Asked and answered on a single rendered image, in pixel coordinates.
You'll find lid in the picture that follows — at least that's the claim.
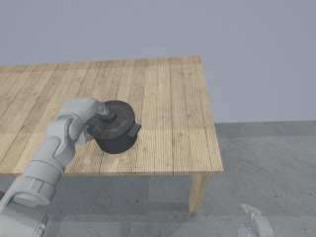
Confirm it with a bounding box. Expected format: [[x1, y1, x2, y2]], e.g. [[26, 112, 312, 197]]
[[85, 100, 135, 141]]

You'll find table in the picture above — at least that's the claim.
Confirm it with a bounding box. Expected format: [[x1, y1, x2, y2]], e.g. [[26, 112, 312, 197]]
[[0, 55, 224, 212]]

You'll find knob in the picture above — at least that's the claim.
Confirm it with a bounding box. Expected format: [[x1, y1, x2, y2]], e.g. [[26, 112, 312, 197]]
[[100, 108, 117, 122]]

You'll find robot left upper arm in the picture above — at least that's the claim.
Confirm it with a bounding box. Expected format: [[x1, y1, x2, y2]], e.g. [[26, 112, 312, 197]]
[[0, 201, 48, 237]]

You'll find right robot hand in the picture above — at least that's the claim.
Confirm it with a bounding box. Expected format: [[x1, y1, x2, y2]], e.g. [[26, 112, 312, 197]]
[[237, 203, 277, 237]]

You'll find pot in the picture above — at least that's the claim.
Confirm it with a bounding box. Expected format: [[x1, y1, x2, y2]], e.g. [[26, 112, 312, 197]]
[[95, 121, 141, 154]]

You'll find left robot hand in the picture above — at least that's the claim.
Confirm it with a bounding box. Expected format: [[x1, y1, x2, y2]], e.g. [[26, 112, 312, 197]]
[[59, 97, 109, 145]]

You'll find left robot forearm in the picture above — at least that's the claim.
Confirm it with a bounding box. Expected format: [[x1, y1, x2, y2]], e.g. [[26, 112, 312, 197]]
[[0, 112, 85, 213]]

